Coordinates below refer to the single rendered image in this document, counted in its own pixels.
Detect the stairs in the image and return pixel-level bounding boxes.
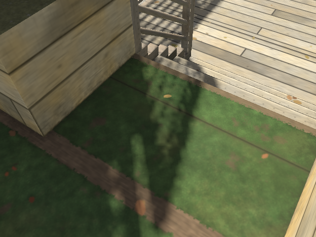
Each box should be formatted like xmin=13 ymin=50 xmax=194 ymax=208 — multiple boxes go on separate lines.
xmin=153 ymin=55 xmax=316 ymax=129

